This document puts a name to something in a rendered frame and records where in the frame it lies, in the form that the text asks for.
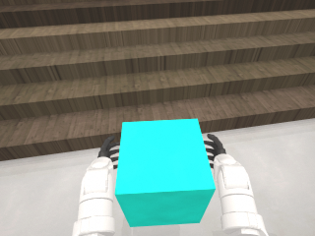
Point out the robot right hand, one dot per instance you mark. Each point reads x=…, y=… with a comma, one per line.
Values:
x=217, y=148

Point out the carton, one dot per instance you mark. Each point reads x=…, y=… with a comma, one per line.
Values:
x=163, y=175

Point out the left robot forearm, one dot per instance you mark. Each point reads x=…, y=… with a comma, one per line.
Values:
x=95, y=214

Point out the robot left hand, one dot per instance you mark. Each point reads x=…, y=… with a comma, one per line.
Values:
x=106, y=152

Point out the right robot forearm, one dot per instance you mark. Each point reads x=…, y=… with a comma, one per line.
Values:
x=239, y=213

